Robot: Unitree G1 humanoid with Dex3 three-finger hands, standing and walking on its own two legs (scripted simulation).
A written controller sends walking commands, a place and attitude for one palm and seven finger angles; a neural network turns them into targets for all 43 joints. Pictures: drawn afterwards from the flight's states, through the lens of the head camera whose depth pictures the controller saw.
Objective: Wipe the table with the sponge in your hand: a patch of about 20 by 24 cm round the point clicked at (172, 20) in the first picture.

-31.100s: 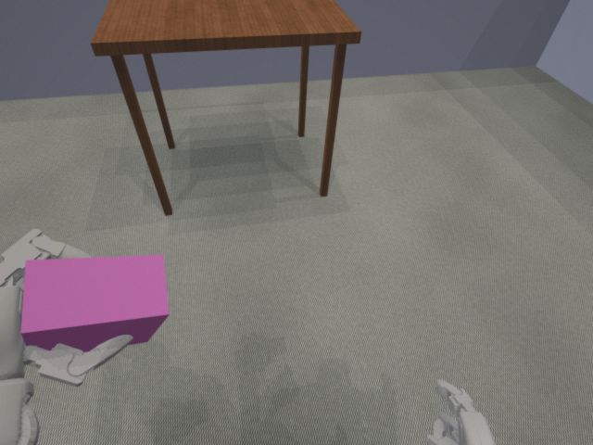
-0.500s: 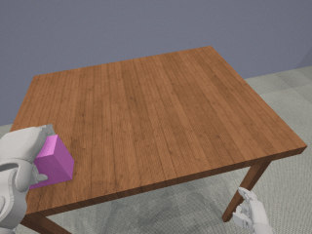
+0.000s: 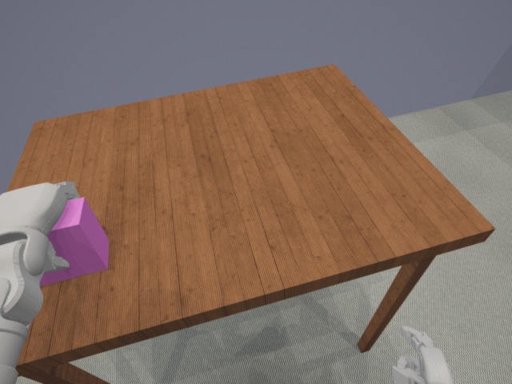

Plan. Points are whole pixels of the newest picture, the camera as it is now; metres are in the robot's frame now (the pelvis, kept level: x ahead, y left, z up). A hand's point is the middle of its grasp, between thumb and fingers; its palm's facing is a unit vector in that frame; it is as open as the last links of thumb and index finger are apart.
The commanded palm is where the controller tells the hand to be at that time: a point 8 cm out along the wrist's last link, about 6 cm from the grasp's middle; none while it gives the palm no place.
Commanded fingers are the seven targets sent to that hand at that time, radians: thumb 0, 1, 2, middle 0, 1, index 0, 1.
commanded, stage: wipe forward along the first lane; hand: left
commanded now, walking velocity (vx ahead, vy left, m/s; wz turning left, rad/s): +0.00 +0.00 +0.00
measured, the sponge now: (61, 250) +0.27 +0.37 +0.06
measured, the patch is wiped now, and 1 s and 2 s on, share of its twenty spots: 0.30 0.50 0.60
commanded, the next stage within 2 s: slide across to the middle lane in 0.92 s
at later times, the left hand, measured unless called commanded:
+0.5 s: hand (56, 203) +0.33 +0.39 +0.11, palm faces -0.11 -0.02 -0.99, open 10.2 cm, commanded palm +0.31 +0.38 +0.14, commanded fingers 0.00 0.10 1.30 -1.20 -1.60 -1.20 -1.60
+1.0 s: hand (59, 180) +0.38 +0.41 +0.11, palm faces -0.15 -0.01 -0.99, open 10.2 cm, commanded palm +0.36 +0.40 +0.14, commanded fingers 0.00 0.10 1.30 -1.20 -1.60 -1.20 -1.60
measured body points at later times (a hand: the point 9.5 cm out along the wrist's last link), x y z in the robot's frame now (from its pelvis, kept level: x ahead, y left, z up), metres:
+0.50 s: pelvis +0.00 +0.01 +0.00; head +0.03 -0.02 +0.44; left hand +0.33 +0.38 +0.16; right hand +0.15 -0.26 -0.12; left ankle +0.01 +0.09 -0.74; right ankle +0.02 -0.09 -0.74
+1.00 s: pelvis +0.01 +0.03 +0.00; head +0.06 +0.02 +0.45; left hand +0.38 +0.41 +0.16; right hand +0.13 -0.24 -0.13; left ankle +0.01 +0.09 -0.74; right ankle +0.02 -0.09 -0.74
